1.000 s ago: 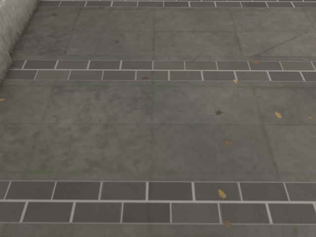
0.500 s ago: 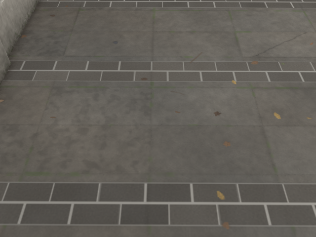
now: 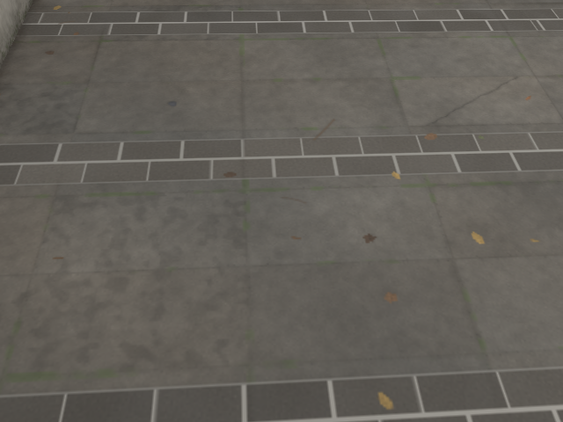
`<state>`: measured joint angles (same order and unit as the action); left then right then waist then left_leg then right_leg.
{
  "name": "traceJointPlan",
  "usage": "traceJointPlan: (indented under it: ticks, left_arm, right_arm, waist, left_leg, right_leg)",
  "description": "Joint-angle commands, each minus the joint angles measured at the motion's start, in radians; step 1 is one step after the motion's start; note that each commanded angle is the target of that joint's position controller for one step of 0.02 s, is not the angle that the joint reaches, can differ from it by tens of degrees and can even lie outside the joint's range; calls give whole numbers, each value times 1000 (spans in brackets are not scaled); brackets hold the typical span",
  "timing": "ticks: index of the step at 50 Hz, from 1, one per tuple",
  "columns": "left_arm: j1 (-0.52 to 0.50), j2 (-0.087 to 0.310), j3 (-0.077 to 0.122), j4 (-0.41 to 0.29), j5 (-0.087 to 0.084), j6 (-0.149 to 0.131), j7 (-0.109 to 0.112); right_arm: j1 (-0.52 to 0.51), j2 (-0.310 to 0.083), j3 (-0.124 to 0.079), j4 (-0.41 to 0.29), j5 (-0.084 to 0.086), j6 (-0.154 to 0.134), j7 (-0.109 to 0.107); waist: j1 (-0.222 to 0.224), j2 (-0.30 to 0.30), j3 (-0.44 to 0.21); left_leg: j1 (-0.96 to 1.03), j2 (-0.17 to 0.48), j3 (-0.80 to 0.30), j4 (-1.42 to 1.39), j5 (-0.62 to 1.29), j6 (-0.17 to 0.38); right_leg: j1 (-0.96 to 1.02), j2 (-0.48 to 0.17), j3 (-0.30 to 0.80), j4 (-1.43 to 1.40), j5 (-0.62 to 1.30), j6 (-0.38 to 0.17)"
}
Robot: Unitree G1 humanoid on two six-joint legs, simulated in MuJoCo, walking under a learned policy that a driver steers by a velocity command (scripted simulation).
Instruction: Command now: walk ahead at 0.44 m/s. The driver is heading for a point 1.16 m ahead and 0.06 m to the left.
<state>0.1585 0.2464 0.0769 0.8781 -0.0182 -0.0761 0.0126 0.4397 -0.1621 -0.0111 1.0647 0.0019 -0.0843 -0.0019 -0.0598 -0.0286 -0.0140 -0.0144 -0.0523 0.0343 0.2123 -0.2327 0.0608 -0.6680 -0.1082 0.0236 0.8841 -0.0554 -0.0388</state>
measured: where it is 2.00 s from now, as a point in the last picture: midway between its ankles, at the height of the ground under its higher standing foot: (284, 238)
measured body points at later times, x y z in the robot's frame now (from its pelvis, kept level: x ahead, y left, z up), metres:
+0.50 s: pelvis +0.27 -0.08 +0.00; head +0.29 -0.09 +0.45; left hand +0.29 +0.17 -0.14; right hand +0.40 -0.35 -0.13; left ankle +0.35 +0.10 -0.66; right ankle +0.27 -0.15 -0.75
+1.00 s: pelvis +0.56 -0.01 -0.01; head +0.58 +0.00 +0.44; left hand +0.62 +0.26 -0.14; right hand +0.65 -0.28 -0.13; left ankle +0.60 +0.07 -0.75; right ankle +0.50 -0.16 -0.65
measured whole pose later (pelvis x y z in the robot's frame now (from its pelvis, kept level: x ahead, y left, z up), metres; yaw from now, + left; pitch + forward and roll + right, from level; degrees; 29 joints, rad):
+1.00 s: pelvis +0.56 -0.01 -0.01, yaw -1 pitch +1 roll +1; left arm 0.27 0.27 0.05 0.92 -0.02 -0.09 0.00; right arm 0.21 -0.25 -0.05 0.91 0.00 -0.10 0.04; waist -0.01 -0.03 0.03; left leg -0.28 -0.05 0.07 0.39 -0.13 0.07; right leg -0.48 -0.07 0.03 1.17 -0.32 -0.05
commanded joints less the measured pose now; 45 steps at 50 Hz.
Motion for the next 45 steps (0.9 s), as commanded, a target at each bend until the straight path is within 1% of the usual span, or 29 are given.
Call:
traceJointPlan:
  ticks: [1,5,7,8,9,10,11,12,13,14,15,16,17,18,19,20,23,25,30,34,36,38,39,40,41,42,43,44,45]
  left_arm:
    - [-131,6,-13,-91,-3,-10,-13]
    - [-234,18,-22,-135,-11,-26,-46]
    - [-257,31,-22,-156,-11,-33,-60]
    - [-243,44,-19,-158,-10,-36,-65]
    - [-203,66,-10,-156,-7,-39,-65]
    - [-94,99,8,-128,-6,-40,-62]
    - [105,144,33,-70,-15,-40,-53]
    - [292,235,53,-33,-4,-35,-40]
    - [331,268,51,-11,17,-39,-55]
    - [278,163,23,-17,10,-45,-55]
    - [170,122,8,-32,4,-50,-53]
    - [80,103,-2,-50,8,-52,-55]
    - [40,80,-8,-53,16,-55,-59]
    - [31,58,-15,-45,25,-57,-62]
    - [42,50,-17,-33,25,-57,-63]
    - [74,62,-15,-18,24,-57,-61]
    - [127,100,-8,8,23,-53,-43]
    - [171,104,-10,24,20,-43,-30]
    - [248,124,-12,52,13,-32,-12]
    - [315,129,-10,85,8,-19,-9]
    - [332,137,-5,97,7,-7,-5]
    - [315,151,1,96,5,2,0]
    - [294,164,4,89,6,5,1]
    - [270,172,6,82,7,9,1]
    - [248,155,-2,69,13,12,0]
    - [253,124,-19,40,31,8,0]
    - [397,-24,-57,51,18,-16,-16]
    - [320,90,-34,56,-8,-39,-19]
    - [220,143,-18,19,-29,-52,-20]
  right_arm:
    - [32,-178,-30,-33,3,0,-17]
    - [76,-181,-32,-14,16,-3,-6]
    - [76,-189,-37,-10,18,2,-6]
    - [67,-199,-41,-12,17,5,-6]
    - [40,-220,-47,-22,13,7,-8]
    - [17,-231,-50,-30,8,12,-9]
    - [1,-213,-43,-39,0,14,-12]
    - [11,-173,-25,-71,-19,12,-11]
    - [162,-20,13,-60,8,-13,3]
    - [74,-149,-17,-64,37,-39,6]
    - [-45,-204,-33,-107,51,-50,5]
    - [-98,-199,-34,-118,41,-51,-5]
    - [-113,-187,-42,-122,26,-45,-12]
    - [-89,-168,-45,-119,21,-31,-12]
    - [-70,-149,-46,-115,23,-18,-12]
    - [-54,-139,-46,-110,20,-8,-11]
    - [-169,-149,-55,-151,12,8,-12]
    - [-257,-153,-59,-182,4,8,-10]
    - [-425,-133,-51,-236,7,-7,4]
    - [-537,-129,-39,-283,16,-16,22]
    - [-577,-132,-35,-310,20,-24,37]
    - [-558,-150,-38,-318,22,-32,49]
    - [-510,-172,-48,-309,21,-35,50]
    - [-411,-203,-64,-284,19,-36,47]
    - [-230,-253,-89,-230,18,-36,39]
    - [-29,-335,-109,-191,2,-31,26]
    - [9,-367,-112,-170,-4,-26,34]
    - [-18,-269,-86,-176,5,-26,35]
    - [-111,-232,-74,-194,9,-26,31]
  waist:
    - [-6,97,122]
    - [-23,103,163]
    - [-10,111,165]
    - [8,119,148]
    - [43,134,108]
    - [107,148,31]
    - [198,148,-84]
    - [243,-7,-245]
    - [152,-284,-424]
    - [171,-179,-319]
    - [147,-121,-154]
    - [110,-6,-90]
    - [78,14,-55]
    - [45,-13,-52]
    - [33,-25,-44]
    - [27,-30,-35]
    - [39,-15,35]
    - [60,-11,60]
    - [110,-22,83]
    - [145,-22,115]
    - [147,-27,125]
    - [119,-42,104]
    - [88,-62,67]
    - [31,-78,1]
    - [-52,-68,-108]
    - [-107,53,-269]
    - [-20,318,-402]
    - [-58,212,-341]
    - [-39,171,-189]
  left_leg:
    - [-49,243,-142,-107,254,127]
    - [-1,281,-130,-91,230,129]
    - [56,306,-126,-51,288,118]
    - [76,312,-119,-16,354,108]
    - [84,309,-106,48,511,93]
    - [71,285,-80,177,704,75]
    - [-15,240,-47,392,774,50]
    - [-257,163,-2,753,430,15]
    - [-577,-23,-104,1067,-309,-21]
    - [-680,30,-202,1167,-309,5]
    - [-726,81,-160,1155,-211,23]
    - [-667,135,-137,1105,-112,22]
    - [-616,169,-132,1047,-54,17]
    - [-559,195,-139,1007,-19,17]
    - [-536,199,-132,975,-9,14]
    - [-541,202,-117,964,-3,7]
    - [-655,219,-104,851,101,-20]
    - [-728,217,-98,745,198,-37]
    - [-699,169,-54,473,386,-44]
    - [-728,145,-40,362,341,-36]
    - [-741,135,-37,324,278,-20]
    - [-674,114,-24,290,206,5]
    - [-579,85,-2,283,175,21]
    - [-428,46,29,272,170,43]
    - [-174,46,23,275,208,78]
    - [163,257,-221,305,229,151]
    - [473,468,-705,185,45,306]
    - [423,429,-727,114,-42,258]
    - [274,400,-566,90,7,212]
  right_leg:
    - [-63,18,-25,-164,108,25]
    - [-35,38,-40,-275,111,5]
    - [-21,48,-43,-315,58,-24]
    - [22,60,-52,-332,22,-40]
    - [114,85,-66,-343,-11,-56]
    - [274,124,-94,-339,-28,-78]
    - [527,133,-88,-329,-18,-112]
    - [850,-87,187,-330,-54,-179]
    - [1116,-302,730,-537,-328,-335]
    - [1034,-270,752,-618,-383,-280]
    - [872,-237,571,-626,-287,-229]
    - [710,-203,436,-645,-124,-208]
    - [600,-161,338,-667,-25,-195]
    - [544,-129,274,-692,11,-186]
    - [518,-111,235,-714,33,-190]
    - [507,-103,201,-730,57,-199]
    - [490,-101,153,-773,72,-203]
    - [521,-97,136,-783,78,-194]
    - [571,-67,63,-788,85,-149]
    - [700,-104,58,-749,109,-152]
    - [768,-135,65,-707,158,-152]
    - [803,-153,64,-652,273,-139]
    - [803,-148,56,-600,425,-128]
    - [789,-126,35,-491,606,-114]
    - [702,-73,-3,-292,643,-84]
    - [458,-3,-45,43,310,-48]
    - [68,183,10,359,-472,7]
    - [-35,133,129,464,-509,-15]
    - [-88,81,97,462,-420,-28]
